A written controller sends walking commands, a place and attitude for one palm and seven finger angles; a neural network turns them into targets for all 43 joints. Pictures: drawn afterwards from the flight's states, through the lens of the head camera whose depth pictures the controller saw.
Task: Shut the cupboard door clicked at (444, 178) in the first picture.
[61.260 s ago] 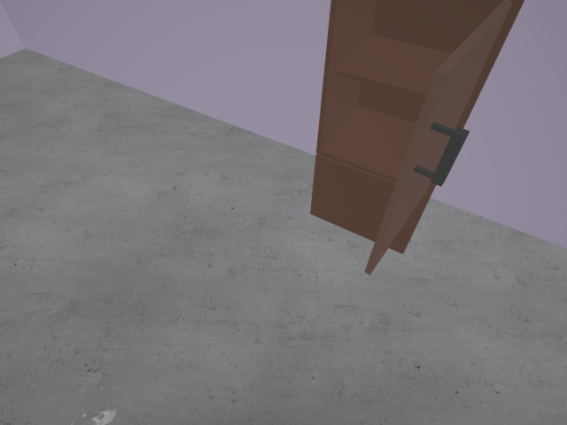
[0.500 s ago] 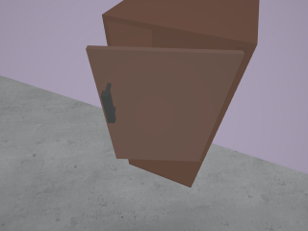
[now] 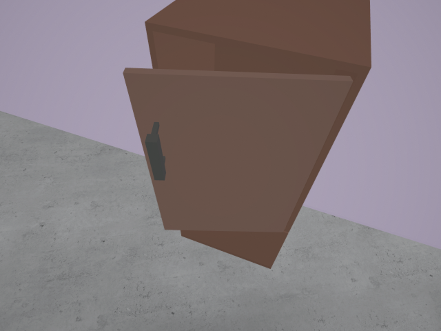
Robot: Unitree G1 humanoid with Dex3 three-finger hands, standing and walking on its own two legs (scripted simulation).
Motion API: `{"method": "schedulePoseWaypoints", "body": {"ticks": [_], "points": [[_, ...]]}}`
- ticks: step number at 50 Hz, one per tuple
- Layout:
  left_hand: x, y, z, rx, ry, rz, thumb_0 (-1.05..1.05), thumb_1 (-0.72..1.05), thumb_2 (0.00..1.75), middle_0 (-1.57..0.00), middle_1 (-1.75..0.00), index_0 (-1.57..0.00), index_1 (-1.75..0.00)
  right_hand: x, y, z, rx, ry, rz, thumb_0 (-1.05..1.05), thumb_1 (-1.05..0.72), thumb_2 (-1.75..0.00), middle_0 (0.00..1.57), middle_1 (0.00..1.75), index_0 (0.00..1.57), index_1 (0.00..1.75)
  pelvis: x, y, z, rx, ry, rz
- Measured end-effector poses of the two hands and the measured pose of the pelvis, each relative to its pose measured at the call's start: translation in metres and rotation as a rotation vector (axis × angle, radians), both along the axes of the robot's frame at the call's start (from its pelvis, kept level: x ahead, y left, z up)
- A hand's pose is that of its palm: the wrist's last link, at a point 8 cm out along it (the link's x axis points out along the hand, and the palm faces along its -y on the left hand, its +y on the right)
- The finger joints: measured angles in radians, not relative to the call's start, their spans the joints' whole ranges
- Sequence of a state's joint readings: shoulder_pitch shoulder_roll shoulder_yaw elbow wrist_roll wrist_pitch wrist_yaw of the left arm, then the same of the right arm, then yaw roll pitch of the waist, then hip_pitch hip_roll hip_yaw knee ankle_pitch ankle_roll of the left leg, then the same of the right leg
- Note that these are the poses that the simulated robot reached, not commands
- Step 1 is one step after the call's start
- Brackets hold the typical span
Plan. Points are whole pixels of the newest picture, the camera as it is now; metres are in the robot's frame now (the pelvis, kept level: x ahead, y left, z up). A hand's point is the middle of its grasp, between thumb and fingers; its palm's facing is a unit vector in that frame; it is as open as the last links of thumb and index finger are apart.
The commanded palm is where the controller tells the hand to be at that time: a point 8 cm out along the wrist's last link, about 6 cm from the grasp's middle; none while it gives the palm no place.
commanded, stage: come to a stop and stand still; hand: left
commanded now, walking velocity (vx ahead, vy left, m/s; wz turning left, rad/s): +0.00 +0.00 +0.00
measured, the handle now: (158, 151) +0.46 +0.17 +0.05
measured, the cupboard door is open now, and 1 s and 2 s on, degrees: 20 20 20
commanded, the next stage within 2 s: look again from close up in 0.12 s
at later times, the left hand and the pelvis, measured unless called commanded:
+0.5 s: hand out of the picture +0.01 +0.16 -0.18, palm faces -0.01 -0.99 -0.15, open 7.4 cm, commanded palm none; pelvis +0.02 +0.00 +0.00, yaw -1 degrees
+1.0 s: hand (132, 272) +0.22 +0.17 -0.01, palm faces +0.20 -0.98 -0.07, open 7.0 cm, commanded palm +0.13 +0.22 -0.06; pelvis +0.01 -0.01 -0.03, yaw +5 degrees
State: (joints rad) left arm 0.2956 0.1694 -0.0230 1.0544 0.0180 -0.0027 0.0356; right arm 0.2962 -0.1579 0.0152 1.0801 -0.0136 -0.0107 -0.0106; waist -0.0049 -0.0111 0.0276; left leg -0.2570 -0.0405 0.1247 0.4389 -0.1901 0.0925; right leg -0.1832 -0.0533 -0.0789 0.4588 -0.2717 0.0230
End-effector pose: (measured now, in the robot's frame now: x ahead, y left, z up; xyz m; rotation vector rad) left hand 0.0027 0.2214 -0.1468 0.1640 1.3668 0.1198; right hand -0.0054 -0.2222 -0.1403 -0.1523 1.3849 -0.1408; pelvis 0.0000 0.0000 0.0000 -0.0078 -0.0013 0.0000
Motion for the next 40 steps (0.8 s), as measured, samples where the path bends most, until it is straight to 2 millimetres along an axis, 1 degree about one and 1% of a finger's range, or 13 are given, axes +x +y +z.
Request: {"method": "schedulePoseWaypoints", "body": {"ticks": [8, 15, 27, 40], "points": [[-0.003, -0.011, -0.004, -0.031, 0.039, 0.007, 0.00, 0.91, 0.90, -0.20, -0.30, -0.20, -0.30, 0.008, 0.002, 0.001, -0.008, 0.010, -0.011, 0.02, -0.92, -0.90, 0.20, 0.30, 0.20, 0.30, 0.008, 0.000, 0.001, 0.002, -0.002, -0.007], [-0.003, -0.015, -0.006, -0.042, 0.060, 0.011, 0.00, 0.91, 0.90, -0.20, -0.30, -0.20, -0.30, 0.017, 0.000, 0.003, -0.021, 0.007, -0.015, 0.02, -0.93, -0.90, 0.20, 0.30, 0.20, 0.30, 0.014, 0.000, 0.002, 0.002, -0.002, -0.012], [0.007, -0.011, -0.006, -0.036, 0.061, 0.010, 0.00, 0.91, 0.90, -0.20, -0.30, -0.20, -0.30, 0.027, -0.001, 0.005, -0.031, 0.005, -0.016, 0.02, -0.93, -0.90, 0.20, 0.30, 0.20, 0.30, 0.022, 0.001, 0.002, 0.002, -0.005, -0.016], [0.016, -0.006, -0.005, -0.022, 0.056, 0.000, 0.00, 0.91, 0.90, -0.20, -0.30, -0.20, -0.30, 0.026, 0.004, 0.003, -0.024, 0.022, -0.018, 0.02, -0.93, -0.90, 0.20, 0.30, 0.20, 0.30, 0.026, 0.004, 0.002, 0.001, 0.002, -0.013]]}}
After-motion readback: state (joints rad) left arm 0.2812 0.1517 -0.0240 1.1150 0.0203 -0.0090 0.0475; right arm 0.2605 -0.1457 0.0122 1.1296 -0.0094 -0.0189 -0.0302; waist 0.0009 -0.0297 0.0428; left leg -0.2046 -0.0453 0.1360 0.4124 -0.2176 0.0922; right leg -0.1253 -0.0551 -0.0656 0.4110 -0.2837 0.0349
